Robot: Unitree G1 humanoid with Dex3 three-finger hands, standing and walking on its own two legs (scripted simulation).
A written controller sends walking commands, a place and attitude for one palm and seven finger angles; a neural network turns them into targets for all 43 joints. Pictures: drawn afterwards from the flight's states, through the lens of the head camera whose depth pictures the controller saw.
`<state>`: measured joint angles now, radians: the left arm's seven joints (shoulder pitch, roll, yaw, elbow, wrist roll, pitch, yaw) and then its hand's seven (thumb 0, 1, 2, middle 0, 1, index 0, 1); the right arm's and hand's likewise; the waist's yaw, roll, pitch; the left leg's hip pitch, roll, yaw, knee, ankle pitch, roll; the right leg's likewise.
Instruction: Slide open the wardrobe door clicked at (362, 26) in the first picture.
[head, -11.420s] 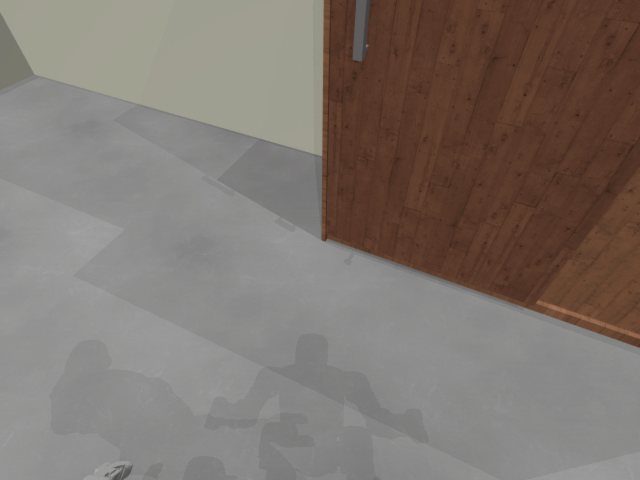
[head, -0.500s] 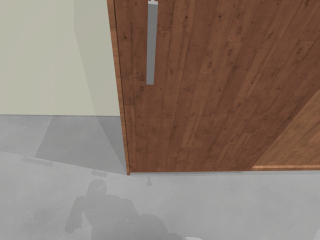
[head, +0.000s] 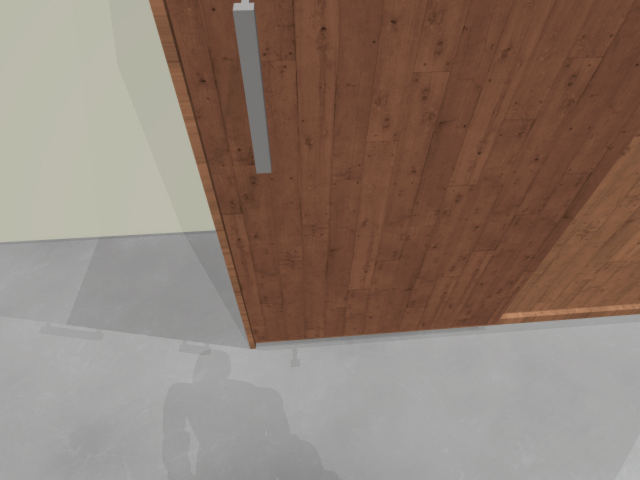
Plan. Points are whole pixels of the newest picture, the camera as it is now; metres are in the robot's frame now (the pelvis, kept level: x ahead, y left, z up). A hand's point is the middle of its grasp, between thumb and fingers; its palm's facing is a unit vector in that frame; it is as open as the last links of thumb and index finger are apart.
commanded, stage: come to a stop and stand still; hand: left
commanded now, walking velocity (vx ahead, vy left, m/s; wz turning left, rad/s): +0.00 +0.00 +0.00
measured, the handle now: (255, 93) +0.61 +0.13 +0.17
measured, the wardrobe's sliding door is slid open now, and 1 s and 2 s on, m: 0.00 0.00 0.00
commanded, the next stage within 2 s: look again from close up in 0.18 s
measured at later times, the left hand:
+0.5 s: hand out of the picture -0.04 +0.17 -0.18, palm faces +0.04 -0.98 -0.18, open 7.4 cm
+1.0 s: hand out of the picture -0.03 +0.21 -0.17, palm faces +0.01 -0.98 -0.20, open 7.4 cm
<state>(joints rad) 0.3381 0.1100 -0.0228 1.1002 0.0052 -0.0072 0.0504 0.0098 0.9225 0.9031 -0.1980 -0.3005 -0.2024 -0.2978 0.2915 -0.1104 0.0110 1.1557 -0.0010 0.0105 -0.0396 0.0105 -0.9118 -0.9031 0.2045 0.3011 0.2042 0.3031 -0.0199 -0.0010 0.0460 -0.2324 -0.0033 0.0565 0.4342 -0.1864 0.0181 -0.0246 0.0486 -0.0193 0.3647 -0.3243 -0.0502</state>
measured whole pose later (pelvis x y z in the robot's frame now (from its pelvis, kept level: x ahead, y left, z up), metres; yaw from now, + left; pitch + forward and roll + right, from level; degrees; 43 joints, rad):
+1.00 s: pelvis -0.02 +0.04 +0.00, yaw +0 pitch -1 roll +0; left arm 0.31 0.17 0.00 1.09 0.02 -0.01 0.04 0.01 0.91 0.90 -0.20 -0.30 -0.20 -0.30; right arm 0.25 -0.17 0.01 1.13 0.00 0.00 -0.03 0.00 -0.91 -0.90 0.20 0.30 0.20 0.30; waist -0.01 0.00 0.05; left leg -0.23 -0.05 0.07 0.37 -0.13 0.07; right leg -0.05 0.00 -0.01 0.38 -0.30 0.00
